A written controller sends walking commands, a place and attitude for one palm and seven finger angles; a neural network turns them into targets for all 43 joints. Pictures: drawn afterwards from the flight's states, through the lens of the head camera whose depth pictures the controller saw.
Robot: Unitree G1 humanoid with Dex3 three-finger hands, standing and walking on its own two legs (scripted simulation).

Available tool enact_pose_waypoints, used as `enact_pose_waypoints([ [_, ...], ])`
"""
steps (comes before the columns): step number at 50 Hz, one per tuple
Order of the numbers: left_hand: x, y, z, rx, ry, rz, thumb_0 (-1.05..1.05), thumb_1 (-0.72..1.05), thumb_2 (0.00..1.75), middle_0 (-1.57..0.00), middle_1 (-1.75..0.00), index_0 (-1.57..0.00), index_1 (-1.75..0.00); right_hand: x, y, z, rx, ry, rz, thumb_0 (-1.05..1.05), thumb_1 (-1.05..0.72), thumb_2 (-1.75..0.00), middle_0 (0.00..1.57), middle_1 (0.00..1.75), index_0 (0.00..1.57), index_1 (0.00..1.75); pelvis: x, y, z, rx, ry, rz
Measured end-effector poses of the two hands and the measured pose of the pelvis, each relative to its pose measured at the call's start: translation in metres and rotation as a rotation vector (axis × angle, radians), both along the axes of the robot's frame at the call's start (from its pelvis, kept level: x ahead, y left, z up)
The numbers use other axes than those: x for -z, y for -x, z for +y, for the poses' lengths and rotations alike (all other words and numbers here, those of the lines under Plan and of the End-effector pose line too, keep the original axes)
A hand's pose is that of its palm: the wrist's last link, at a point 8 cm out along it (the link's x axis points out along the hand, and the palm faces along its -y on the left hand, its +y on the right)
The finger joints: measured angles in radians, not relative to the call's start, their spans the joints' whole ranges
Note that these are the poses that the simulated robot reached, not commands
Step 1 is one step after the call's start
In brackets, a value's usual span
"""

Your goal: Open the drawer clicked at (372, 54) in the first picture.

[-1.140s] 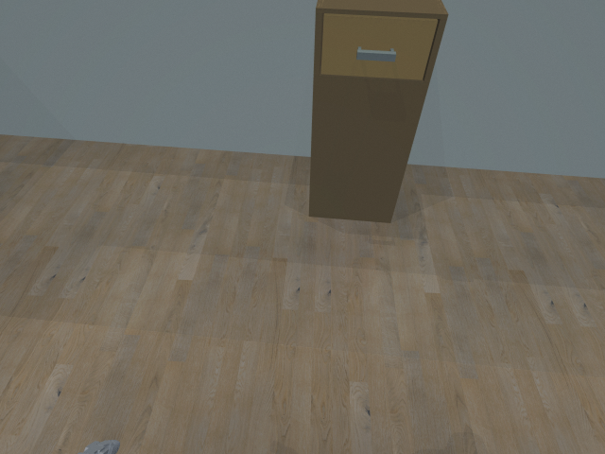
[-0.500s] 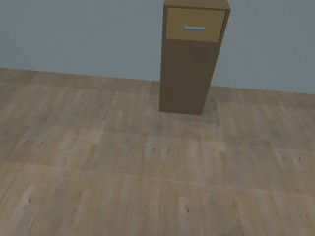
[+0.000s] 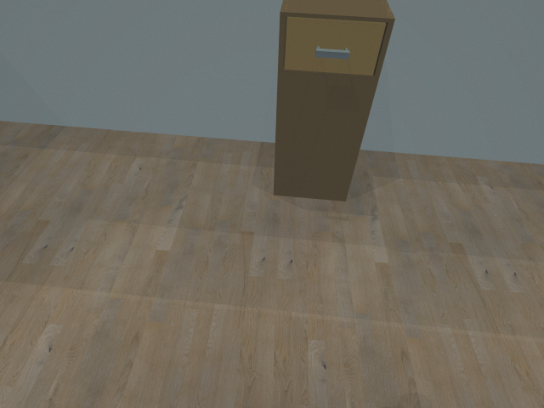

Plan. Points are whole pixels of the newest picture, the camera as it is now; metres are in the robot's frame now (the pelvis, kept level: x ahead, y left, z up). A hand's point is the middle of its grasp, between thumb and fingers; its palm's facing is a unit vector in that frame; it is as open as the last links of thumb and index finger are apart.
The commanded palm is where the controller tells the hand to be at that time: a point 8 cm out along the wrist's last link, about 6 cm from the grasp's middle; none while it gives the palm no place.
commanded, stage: look at it before walking up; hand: left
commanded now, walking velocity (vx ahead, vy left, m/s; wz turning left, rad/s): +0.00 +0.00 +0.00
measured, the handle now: (332, 51) +1.24 -0.14 +0.00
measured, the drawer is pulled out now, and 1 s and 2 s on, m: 0.00 0.00 0.00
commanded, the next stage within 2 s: walk to a spot facing it in 0.30 s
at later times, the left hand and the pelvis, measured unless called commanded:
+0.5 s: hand out of the picture +0.07 +0.25 -0.16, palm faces -0.03 -0.94 -0.34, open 7.4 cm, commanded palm none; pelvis +0.01 +0.00 +0.00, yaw -1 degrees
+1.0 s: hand out of the picture +0.05 +0.16 -0.16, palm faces -0.18 -0.96 -0.20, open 7.4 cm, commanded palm none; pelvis +0.04 -0.03 +0.00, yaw -16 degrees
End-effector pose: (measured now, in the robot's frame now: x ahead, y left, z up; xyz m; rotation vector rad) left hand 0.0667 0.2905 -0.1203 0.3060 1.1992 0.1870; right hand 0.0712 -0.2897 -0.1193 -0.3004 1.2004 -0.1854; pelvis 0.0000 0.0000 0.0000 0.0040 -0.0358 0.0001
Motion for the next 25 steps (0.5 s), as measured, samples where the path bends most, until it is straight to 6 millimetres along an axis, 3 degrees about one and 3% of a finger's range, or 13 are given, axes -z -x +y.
enact_pose_waypoints([
  [25, 0.0019, -0.0001, 0.0029, -0.004, -0.007, 0.037, 0.00, 0.91, 0.90, -0.20, -0.30, -0.20, -0.30, 0.0000, -0.0068, -0.0008, 0.011, 0.008, 0.007, 0.01, -0.90, -0.90, 0.20, 0.30, 0.21, 0.30, 0.0001, -0.0067, 0.0007, 0.020, 0.001, 0.009],
])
